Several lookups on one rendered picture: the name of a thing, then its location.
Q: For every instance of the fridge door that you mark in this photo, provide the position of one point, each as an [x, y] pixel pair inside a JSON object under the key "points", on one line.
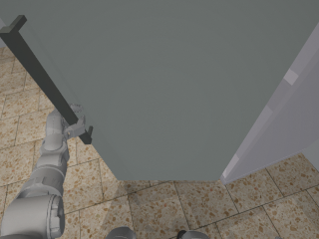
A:
{"points": [[171, 87]]}

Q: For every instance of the left robot thigh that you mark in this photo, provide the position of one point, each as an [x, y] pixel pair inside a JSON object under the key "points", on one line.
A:
{"points": [[122, 233]]}

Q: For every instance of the left robot forearm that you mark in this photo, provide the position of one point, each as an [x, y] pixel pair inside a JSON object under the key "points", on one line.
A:
{"points": [[49, 172]]}

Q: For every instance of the handle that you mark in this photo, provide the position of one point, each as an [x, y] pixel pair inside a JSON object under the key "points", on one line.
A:
{"points": [[15, 42]]}

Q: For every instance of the robot left upper arm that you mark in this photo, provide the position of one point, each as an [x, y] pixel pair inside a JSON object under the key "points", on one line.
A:
{"points": [[36, 217]]}

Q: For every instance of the left robot hand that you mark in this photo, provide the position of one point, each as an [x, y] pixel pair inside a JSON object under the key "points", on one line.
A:
{"points": [[55, 123]]}

